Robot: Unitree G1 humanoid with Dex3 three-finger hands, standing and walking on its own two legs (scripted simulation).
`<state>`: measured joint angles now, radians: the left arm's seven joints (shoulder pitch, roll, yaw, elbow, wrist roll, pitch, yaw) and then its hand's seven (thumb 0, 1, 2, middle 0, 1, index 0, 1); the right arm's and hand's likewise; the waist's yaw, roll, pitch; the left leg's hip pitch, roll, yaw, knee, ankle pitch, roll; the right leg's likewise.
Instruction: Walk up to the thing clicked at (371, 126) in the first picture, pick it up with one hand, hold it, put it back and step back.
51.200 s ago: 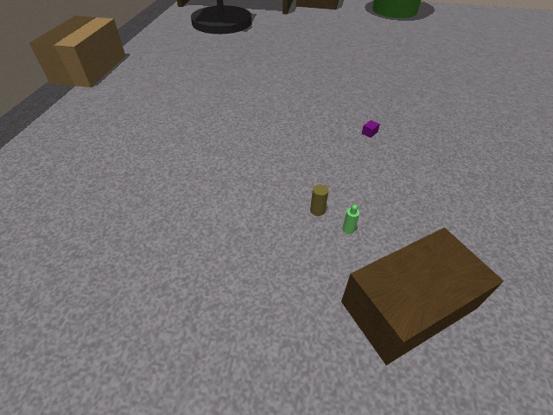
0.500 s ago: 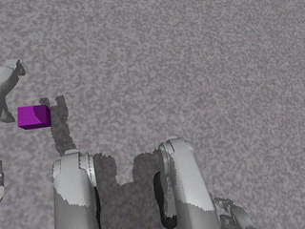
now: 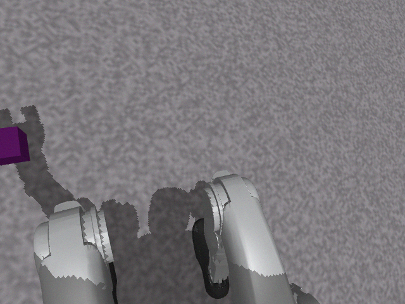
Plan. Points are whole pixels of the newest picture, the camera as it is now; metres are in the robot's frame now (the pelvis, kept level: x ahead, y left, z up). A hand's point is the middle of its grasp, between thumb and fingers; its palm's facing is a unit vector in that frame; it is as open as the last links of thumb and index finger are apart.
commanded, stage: home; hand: left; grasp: from above
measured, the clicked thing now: (1, 147) +0.46 +0.34 -0.29
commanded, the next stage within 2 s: none
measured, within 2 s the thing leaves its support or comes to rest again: neither
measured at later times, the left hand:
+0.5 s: hand out of the picture +0.33 +0.29 +0.06, palm faces -0.22 -0.69 -0.69, open 7.6 cm
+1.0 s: hand out of the picture +0.25 +0.23 +0.27, palm faces +0.19 -0.95 -0.24, open 7.4 cm
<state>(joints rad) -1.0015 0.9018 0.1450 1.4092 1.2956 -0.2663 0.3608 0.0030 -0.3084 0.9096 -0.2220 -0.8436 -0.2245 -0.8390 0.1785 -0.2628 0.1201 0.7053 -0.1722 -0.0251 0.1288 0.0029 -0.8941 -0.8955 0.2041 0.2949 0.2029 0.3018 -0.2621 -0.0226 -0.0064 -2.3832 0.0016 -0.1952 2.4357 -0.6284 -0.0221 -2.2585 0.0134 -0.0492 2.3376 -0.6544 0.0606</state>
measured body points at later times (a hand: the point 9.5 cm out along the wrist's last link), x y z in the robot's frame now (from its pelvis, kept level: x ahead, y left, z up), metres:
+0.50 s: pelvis +0.01 +0.00 +0.17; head +0.19 +0.06 +0.58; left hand +0.34 +0.33 +0.10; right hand +0.22 -0.25 +0.06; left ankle +0.08 +0.13 -0.28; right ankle +0.11 -0.14 -0.28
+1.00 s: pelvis +0.07 +0.00 +0.35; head +0.14 +0.03 +0.79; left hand +0.24 +0.28 +0.29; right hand +0.26 -0.20 +0.27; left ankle +0.08 +0.13 -0.28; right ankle +0.11 -0.14 -0.28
